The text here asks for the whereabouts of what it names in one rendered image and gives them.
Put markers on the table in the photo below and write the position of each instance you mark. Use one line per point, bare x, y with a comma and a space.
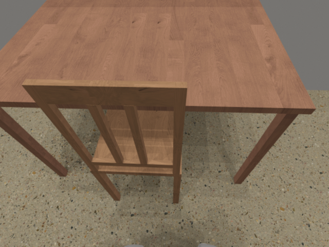
227, 51

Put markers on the chair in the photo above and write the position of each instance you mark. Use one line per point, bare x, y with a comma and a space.
134, 142

